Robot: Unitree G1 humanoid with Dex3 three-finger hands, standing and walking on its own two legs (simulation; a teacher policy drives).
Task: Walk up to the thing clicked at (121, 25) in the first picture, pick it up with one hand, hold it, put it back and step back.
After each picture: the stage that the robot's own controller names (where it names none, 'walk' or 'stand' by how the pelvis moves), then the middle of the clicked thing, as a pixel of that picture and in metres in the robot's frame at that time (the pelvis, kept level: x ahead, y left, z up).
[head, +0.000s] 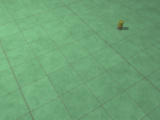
stand; (120, 25) +1.70 -0.50 -0.72
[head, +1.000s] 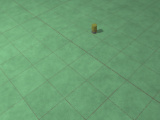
walk; (94, 28) +1.62 -0.04 -0.70
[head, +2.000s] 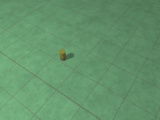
walk; (62, 55) +1.08 +0.27 -0.71
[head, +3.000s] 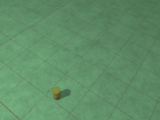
walk; (56, 93) +0.65 +0.22 -0.70
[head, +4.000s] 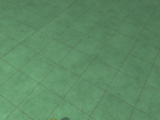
stand; out of the picture +0.40 +0.21 -0.70
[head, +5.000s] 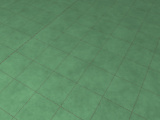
walk; out of the picture +0.36 +0.22 -0.72
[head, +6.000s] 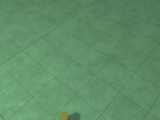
stand; (64, 118) +0.43 +0.19 -0.72
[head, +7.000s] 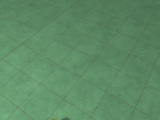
walk; out of the picture +0.41 +0.21 -0.70
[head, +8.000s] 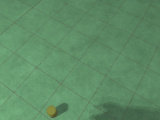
walk; (52, 112) +0.35 +0.21 -0.69
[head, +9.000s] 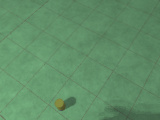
stand; (60, 104) +0.40 +0.21 -0.69
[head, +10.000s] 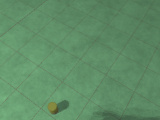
stand; (53, 108) +0.40 +0.21 -0.69
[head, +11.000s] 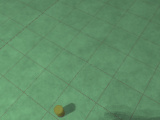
stand; (59, 111) +0.39 +0.22 -0.68
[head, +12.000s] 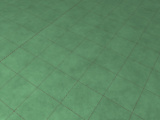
stand; out of the picture +0.38 +0.24 -0.71
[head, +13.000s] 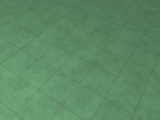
stand; out of the picture +0.37 +0.21 -0.73
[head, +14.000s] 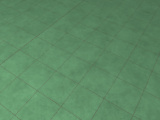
stand; out of the picture +0.36 +0.23 -0.73
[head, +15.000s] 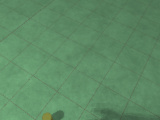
go down; (47, 119) +0.37 +0.23 -0.70
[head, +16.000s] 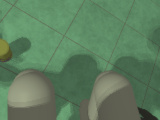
go down; (1, 51) +0.42 +0.29 -0.28
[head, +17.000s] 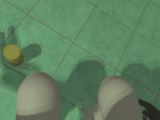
close in; (14, 56) +0.42 +0.28 -0.29
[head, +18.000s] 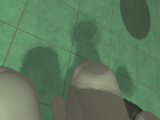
close in; out of the picture +0.40 +0.32 -0.21
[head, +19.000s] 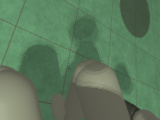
close; out of the picture +0.39 +0.32 -0.22
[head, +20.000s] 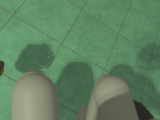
lift; out of the picture +0.34 +0.30 -0.13
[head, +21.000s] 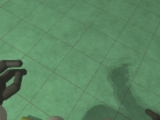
close; out of the picture +0.27 +0.29 -0.59
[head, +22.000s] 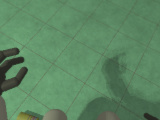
lift; out of the picture +0.26 +0.31 -0.56
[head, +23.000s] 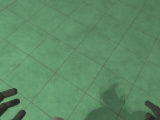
stand; out of the picture +0.24 +0.30 -0.59
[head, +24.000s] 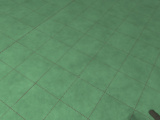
stand; out of the picture +0.20 +0.31 -0.67
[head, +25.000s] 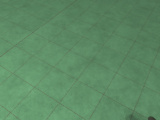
stand; out of the picture +0.18 +0.31 -0.68
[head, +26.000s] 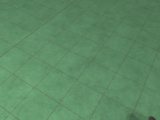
stand; out of the picture +0.16 +0.32 -0.68
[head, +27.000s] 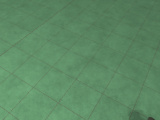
stand; out of the picture +0.14 +0.33 -0.68
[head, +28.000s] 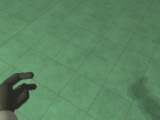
hold; out of the picture +0.12 +0.33 -0.68
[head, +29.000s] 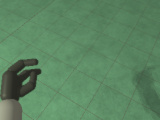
hold; out of the picture +0.10 +0.35 -0.69
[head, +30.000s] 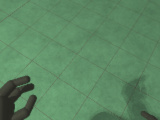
close; out of the picture +0.09 +0.35 -0.61
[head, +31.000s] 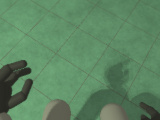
close; out of the picture +0.08 +0.37 -0.51
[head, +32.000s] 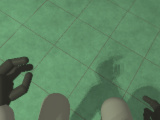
hold; out of the picture +0.06 +0.38 -0.46
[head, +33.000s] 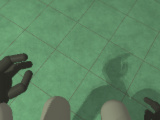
close; out of the picture +0.04 +0.38 -0.49
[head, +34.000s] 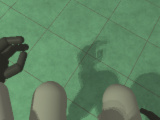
close; out of the picture +0.05 +0.39 -0.37
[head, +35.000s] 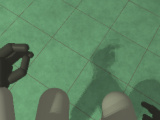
close; out of the picture +0.03 +0.39 -0.43
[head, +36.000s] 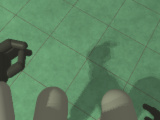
close; out of the picture +0.03 +0.39 -0.41
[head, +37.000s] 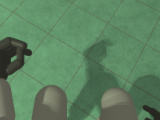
close; out of the picture +0.03 +0.39 -0.40
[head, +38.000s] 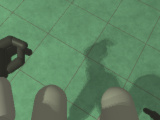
close; out of the picture +0.02 +0.39 -0.40
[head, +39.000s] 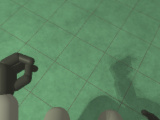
close; out of the picture -0.01 +0.38 -0.54
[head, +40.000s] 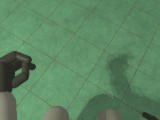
close; out of the picture -0.01 +0.39 -0.54
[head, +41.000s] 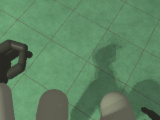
close; out of the picture +0.00 +0.40 -0.44
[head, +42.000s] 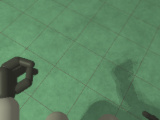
close; out of the picture -0.03 +0.39 -0.57
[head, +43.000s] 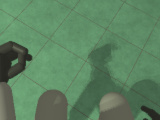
hold; out of the picture -0.03 +0.40 -0.44
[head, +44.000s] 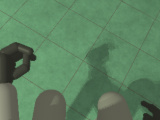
hold; out of the picture -0.04 +0.41 -0.43
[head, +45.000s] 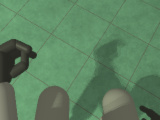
close; out of the picture -0.03 +0.41 -0.41
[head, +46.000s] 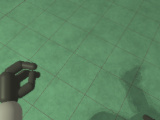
close; out of the picture -0.05 +0.40 -0.62
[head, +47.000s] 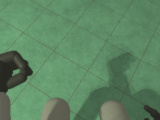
hold; out of the picture -0.04 +0.41 -0.49
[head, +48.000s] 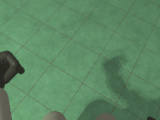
crouch; out of the picture -0.06 +0.41 -0.57
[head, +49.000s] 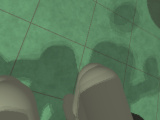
lower; out of the picture -0.10 +0.39 -0.26
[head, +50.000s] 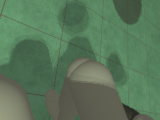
lower; out of the picture -0.13 +0.36 -0.25
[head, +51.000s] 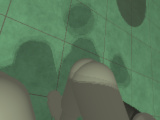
lower; out of the picture -0.14 +0.37 -0.25
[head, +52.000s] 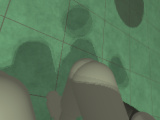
lower; out of the picture -0.14 +0.37 -0.25
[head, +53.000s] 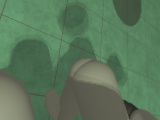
loosen; out of the picture -0.15 +0.36 -0.25
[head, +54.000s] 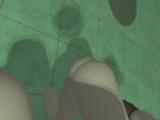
rise; out of the picture -0.15 +0.36 -0.24
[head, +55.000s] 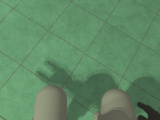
walk; out of the picture -0.09 +0.42 -0.44
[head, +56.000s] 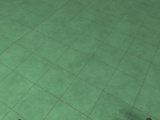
stand; out of the picture -0.15 +0.43 -0.69
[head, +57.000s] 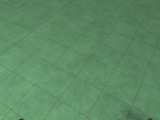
stand; out of the picture -0.15 +0.44 -0.69
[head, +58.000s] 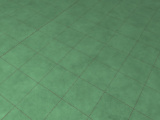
stand; out of the picture -0.15 +0.44 -0.71
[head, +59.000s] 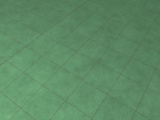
stand; out of the picture -0.14 +0.44 -0.75
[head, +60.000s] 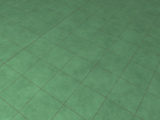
stand; out of the picture -0.18 +0.46 -0.75
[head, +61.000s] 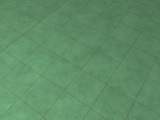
walk; out of the picture -0.17 +0.46 -0.74
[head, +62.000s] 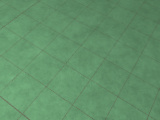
walk; out of the picture +0.01 +0.41 -0.72
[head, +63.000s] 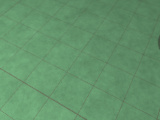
walk; out of the picture +0.29 +0.49 -0.71
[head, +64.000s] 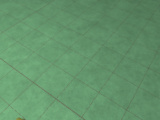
stand; out of the picture +0.40 +0.44 -0.74
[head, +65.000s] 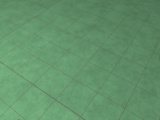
stand; out of the picture +0.43 +0.47 -0.75
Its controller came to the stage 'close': yes
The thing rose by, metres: 0.24
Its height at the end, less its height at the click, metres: -0.02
